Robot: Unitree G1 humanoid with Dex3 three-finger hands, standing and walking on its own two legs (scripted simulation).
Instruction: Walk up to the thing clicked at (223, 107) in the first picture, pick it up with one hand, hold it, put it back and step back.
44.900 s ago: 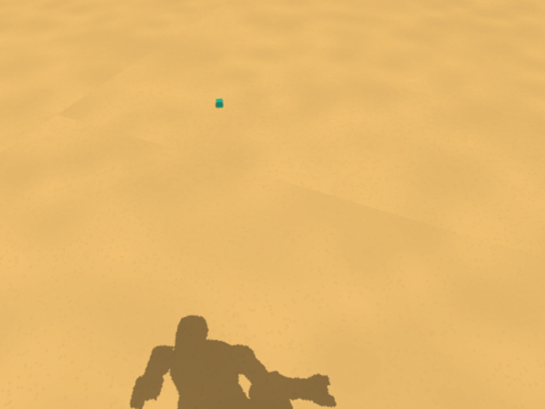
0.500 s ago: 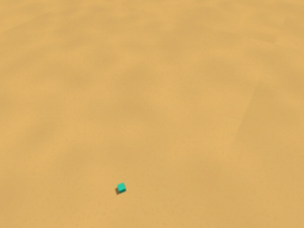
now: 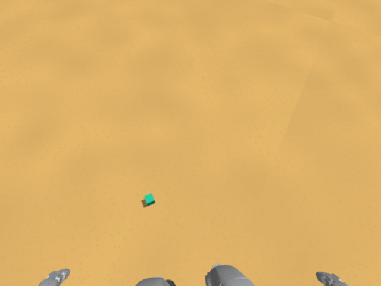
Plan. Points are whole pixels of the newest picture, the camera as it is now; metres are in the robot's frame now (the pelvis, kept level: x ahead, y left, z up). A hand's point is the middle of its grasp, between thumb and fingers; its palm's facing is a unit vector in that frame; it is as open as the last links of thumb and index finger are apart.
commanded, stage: step back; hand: left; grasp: from above
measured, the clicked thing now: (149, 199) +0.52 +0.18 -0.74
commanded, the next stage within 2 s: none
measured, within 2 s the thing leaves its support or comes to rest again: neither
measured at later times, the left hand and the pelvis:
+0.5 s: hand out of the picture +0.01 +0.26 -0.14, palm faces +0.01 -0.92 -0.39, open 7.4 cm; pelvis -0.12 +0.00 -0.01, yaw +2 degrees
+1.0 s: hand out of the picture -0.22 +0.26 -0.16, palm faces -0.08 -0.91 -0.40, open 7.4 cm; pelvis -0.29 -0.02 -0.02, yaw -5 degrees
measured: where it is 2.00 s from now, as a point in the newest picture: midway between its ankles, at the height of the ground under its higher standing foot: outside the picture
